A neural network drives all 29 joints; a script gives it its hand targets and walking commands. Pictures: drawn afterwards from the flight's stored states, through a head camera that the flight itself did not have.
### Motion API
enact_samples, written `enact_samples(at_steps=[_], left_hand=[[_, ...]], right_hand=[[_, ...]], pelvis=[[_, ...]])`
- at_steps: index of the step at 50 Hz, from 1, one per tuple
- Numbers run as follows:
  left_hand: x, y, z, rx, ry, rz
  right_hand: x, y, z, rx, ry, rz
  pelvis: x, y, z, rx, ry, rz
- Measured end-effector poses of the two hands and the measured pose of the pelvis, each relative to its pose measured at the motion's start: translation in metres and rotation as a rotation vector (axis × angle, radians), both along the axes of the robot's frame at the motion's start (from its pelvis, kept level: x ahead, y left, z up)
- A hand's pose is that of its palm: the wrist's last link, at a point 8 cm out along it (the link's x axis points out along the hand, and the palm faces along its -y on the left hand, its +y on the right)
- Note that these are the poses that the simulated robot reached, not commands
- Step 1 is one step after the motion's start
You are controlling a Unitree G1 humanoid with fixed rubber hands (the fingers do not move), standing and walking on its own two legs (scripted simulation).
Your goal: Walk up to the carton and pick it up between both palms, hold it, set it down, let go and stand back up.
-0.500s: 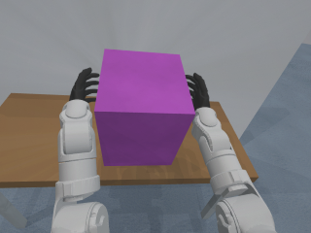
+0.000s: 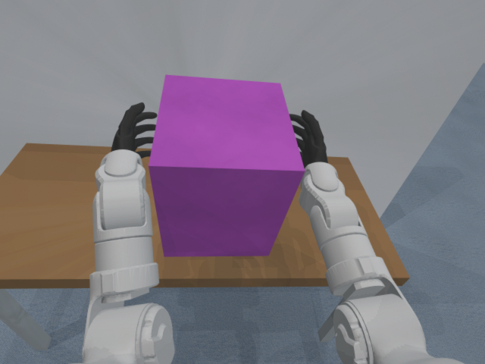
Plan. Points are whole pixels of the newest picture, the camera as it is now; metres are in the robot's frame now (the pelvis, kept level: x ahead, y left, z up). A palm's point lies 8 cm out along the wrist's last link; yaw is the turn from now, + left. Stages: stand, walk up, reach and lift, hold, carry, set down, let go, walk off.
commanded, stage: hold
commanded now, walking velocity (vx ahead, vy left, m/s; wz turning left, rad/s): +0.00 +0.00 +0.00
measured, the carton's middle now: (220, 172) +0.41 +0.02 +0.12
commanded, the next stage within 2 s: none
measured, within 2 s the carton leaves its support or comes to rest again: neither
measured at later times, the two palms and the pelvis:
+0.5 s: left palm (124, 156) +0.36 +0.17 +0.19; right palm (311, 161) +0.37 -0.13 +0.18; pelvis +0.00 +0.01 +0.00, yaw +0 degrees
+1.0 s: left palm (125, 156) +0.36 +0.17 +0.19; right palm (311, 159) +0.37 -0.13 +0.18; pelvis +0.00 +0.00 +0.00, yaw +0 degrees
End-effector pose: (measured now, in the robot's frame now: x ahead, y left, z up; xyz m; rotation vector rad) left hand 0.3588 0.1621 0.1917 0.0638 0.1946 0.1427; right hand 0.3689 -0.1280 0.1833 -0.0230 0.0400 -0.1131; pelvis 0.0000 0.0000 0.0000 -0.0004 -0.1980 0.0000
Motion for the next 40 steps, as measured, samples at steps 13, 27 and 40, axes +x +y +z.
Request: enact_samples(at_steps=[13, 27, 40], left_hand=[[-0.0001, 0.0049, -0.0061, 0.013, -0.019, -0.007], [-0.0024, 0.0027, -0.0010, 0.015, -0.014, -0.004], [-0.0006, 0.0019, -0.0022, 0.008, -0.012, -0.003]], right_hand=[[-0.0001, 0.0048, -0.0015, -0.003, -0.018, 0.002], [-0.0023, 0.0025, 0.0007, 0.000, -0.016, 0.000], [-0.0004, 0.0017, 0.0016, -0.004, -0.014, 0.000]], pelvis=[[0.0044, 0.0038, -0.0006, -0.005, -0.002, 0.013], [-0.0016, 0.0050, -0.0002, -0.004, 0.005, 0.002], [-0.0017, 0.0033, -0.0003, -0.004, 0.004, 0.005]])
